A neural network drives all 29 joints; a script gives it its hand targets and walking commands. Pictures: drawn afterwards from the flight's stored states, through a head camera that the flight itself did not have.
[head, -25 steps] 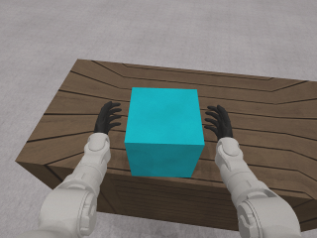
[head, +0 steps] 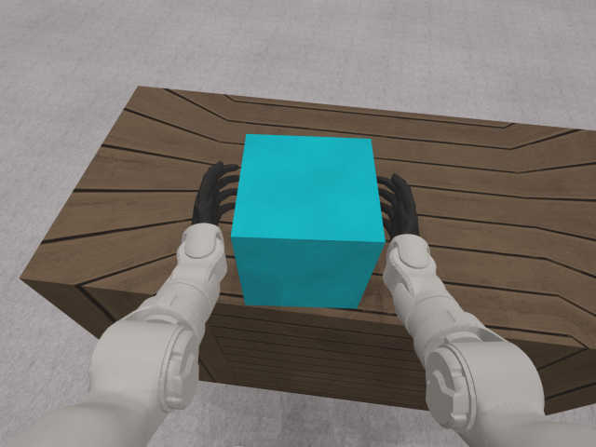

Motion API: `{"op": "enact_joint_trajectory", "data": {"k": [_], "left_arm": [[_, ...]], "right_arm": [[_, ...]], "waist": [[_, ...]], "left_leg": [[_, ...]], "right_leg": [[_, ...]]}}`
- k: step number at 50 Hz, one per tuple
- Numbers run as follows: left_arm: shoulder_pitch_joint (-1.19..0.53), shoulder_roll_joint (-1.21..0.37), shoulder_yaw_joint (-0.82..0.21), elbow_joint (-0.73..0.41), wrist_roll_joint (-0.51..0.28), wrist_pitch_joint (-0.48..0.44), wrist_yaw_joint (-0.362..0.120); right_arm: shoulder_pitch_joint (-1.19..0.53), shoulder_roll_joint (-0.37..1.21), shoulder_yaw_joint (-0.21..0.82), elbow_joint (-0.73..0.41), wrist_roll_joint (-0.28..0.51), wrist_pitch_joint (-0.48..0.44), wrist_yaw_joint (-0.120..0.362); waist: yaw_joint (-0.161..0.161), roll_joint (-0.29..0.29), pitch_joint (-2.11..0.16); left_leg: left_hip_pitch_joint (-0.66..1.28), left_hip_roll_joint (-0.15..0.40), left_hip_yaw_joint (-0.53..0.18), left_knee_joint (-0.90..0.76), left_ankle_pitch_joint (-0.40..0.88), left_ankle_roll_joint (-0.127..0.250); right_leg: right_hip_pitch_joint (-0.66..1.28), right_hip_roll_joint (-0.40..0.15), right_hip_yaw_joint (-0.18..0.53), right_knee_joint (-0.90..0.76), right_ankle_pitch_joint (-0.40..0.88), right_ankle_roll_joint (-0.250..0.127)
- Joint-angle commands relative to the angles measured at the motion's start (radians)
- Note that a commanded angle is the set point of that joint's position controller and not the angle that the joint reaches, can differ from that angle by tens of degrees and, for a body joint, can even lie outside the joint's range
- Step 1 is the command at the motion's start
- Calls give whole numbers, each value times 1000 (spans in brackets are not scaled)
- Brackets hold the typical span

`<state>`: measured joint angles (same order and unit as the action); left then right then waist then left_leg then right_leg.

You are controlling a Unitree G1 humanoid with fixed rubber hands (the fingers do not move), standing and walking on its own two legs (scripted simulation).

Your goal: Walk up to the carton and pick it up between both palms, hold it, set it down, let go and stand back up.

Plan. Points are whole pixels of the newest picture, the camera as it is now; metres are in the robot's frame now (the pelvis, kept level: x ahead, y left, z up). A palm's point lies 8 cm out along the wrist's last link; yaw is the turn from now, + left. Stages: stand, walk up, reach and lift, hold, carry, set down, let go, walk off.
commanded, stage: reach and lift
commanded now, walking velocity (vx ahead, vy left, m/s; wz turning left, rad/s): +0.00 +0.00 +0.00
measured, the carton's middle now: (304, 226) +0.44 -0.01 +0.00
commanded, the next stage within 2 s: none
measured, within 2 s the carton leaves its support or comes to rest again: leaves its support in 1.72 s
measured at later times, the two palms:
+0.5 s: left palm (206, 227) +0.41 +0.13 +0.05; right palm (401, 248) +0.37 -0.14 +0.04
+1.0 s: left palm (206, 227) +0.41 +0.13 +0.05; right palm (402, 247) +0.37 -0.14 +0.04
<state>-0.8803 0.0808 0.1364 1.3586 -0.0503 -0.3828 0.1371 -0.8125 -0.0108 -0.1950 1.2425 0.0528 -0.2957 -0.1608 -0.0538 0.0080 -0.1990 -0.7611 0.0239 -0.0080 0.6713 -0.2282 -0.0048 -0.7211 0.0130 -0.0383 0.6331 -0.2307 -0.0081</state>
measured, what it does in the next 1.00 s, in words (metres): stands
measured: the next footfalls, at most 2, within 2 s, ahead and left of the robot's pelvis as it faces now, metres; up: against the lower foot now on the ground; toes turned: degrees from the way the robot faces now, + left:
none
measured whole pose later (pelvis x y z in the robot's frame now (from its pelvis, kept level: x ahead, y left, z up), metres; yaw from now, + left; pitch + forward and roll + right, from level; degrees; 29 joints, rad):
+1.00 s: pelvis +0.03 +0.00 +0.03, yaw +0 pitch +8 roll -1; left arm -0.63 -0.07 0.44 1.02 0.41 -0.33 0.06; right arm -0.55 0.19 -0.60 1.02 -0.42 -0.45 -0.14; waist -0.03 -0.03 -0.03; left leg -0.35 0.04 0.01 0.36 -0.15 -0.01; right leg -0.28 0.02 -0.05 0.25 -0.11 -0.01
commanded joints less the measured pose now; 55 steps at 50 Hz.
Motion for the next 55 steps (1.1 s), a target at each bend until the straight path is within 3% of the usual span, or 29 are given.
{"op": "enact_joint_trajectory", "data": {"k": [1,3,4,6,7,9,11,12,16,17,20,22,23,24,25,26,27,30,34,35,38,42,44,47,48,52,55], "left_arm": [[-455,-22,46,-223,116,-36,-32],[-451,-185,57,-250,202,-32,-66],[-428,-259,63,-220,259,-33,-96],[-405,-565,38,-144,372,-53,-173],[-386,-615,37,-110,407,-63,-193],[-345,-634,71,-82,444,-81,-206],[-341,-626,82,-113,460,-73,-200],[-320,-614,101,-116,474,-69,-199],[-324,-654,80,-186,473,-49,-194],[-296,-651,94,-191,491,-47,-189],[-272,-671,85,-233,503,-28,-181],[-228,-673,93,-243,522,-17,-187],[-195,-657,109,-241,532,-16,-188],[-218,-677,83,-271,526,-12,-186],[-219,-671,84,-274,528,-11,-183],[-209,-686,63,-299,523,-8,-177],[-196,-689,69,-290,526,-3,-177],[-201,-675,78,-291,535,8,-175],[-185,-706,66,-317,531,14,-178],[-174,-691,74,-316,542,15,-179],[-158,-703,55,-321,538,30,-181],[-182,-707,58,-322,530,15,-175],[-186,-707,56,-320,529,28,-180],[-157,-710,51,-327,533,29,-181],[-153,-703,41,-318,532,33,-182],[-172,-702,44,-315,524,31,-190],[-181,-700,48,-317,522,29,-188]], "right_arm": [[-400,36,-64,-221,-133,-66,-1],[-394,206,-62,-216,-214,-85,36],[-384,293,-61,-213,-282,-100,60],[-393,617,-38,-196,-423,-136,132],[-398,672,-42,-199,-480,-148,164],[-355,717,-50,-203,-544,-156,188],[-314,704,-80,-182,-575,-151,194],[-295,703,-78,-173,-570,-152,194],[-298,683,-111,-199,-625,-163,193],[-281,696,-99,-209,-627,-168,194],[-275,678,-129,-205,-645,-178,193],[-241,701,-106,-192,-635,-185,189],[-239,708,-85,-218,-618,-195,185],[-265,687,-87,-220,-609,-204,185],[-261,697,-84,-206,-604,-210,183],[-249,691,-87,-208,-609,-213,181],[-255,691,-80,-217,-603,-212,180],[-264,691,-76,-222,-599,-202,178],[-241,708,-86,-230,-598,-207,170],[-237,709,-81,-220,-604,-204,169],[-253,696,-89,-230,-600,-218,167],[-254,720,-63,-225,-594,-217,163],[-230,713,-91,-192,-607,-206,160],[-234,722,-62,-212,-586,-219,157],[-246,712,-65,-229,-580,-219,155],[-258,708,-77,-235,-599,-218,150],[-258,728,-59,-227,-592,-218,151]], "waist": [[-19,13,-663],[-15,53,-635],[-10,36,-609],[-2,71,-547],[5,71,-520],[17,52,-486],[0,41,-400],[10,38,-373],[-5,23,-364],[11,13,-368],[8,20,-369],[17,23,-349],[43,11,-353],[30,28,-358],[38,36,-364],[15,39,-368],[35,28,-365],[49,33,-345],[28,26,-347],[42,19,-345],[28,19,-340],[46,13,-338],[24,21,-296],[40,25,-337],[27,31,-310],[22,8,-312],[43,5,-327]], "left_leg": [[387,-36,42,-50,279,-59],[434,-40,39,-62,326,-68],[466,-34,40,-79,358,-67],[487,-34,38,-111,335,-63],[502,-33,43,-120,331,-59],[453,-33,59,-158,272,-49],[437,-24,56,-206,233,-54],[471,-24,66,-217,253,-52],[523,-14,74,-250,255,-50],[551,-10,79,-249,302,-50],[586,-5,85,-263,327,-65],[593,-11,93,-263,384,-58],[585,-12,97,-266,386,-50],[592,-5,87,-264,413,-62],[598,-5,90,-265,423,-67],[618,-2,90,-262,452,-73],[619,-4,93,-260,440,-72],[575,-7,103,-287,337,-52],[578,-9,95,-296,360,-57],[588,-10,97,-298,384,-52],[570,-8,88,-303,380,-51],[568,-10,97,-315,345,-50],[555,-10,93,-323,320,-53],[569,-9,95,-318,357,-56],[559,-13,97,-318,368,-51],[510,-9,91,-340,286,-37],[495,-14,99,-349,263,-26]], "right_leg": [[330,8,6,-91,254,26],[372,9,-3,-102,310,21],[402,8,-10,-121,339,24],[435,7,-19,-157,340,13],[445,5,-22,-168,349,9],[529,1,-20,-180,341,12],[560,3,-29,-193,340,9],[561,3,-30,-210,324,10],[543,10,-42,-256,275,5],[562,12,-45,-266,304,7],[567,23,-60,-288,304,10],[615,16,-55,-295,384,9],[647,14,-46,-296,398,13],[648,20,-50,-293,428,5],[644,19,-56,-291,426,7],[635,22,-57,-301,449,0],[622,21,-57,-306,419,2],[642,7,-47,-322,356,6],[680,10,-51,-321,407,5],[691,10,-46,-323,427,9],[688,11,-52,-324,432,5],[684,9,-52,-340,397,7],[694,6,-54,-344,378,4],[705,13,-55,-344,422,4],[706,9,-50,-344,451,8],[723,-3,-48,-343,412,7],[727,-1,-48,-339,408,14]]}}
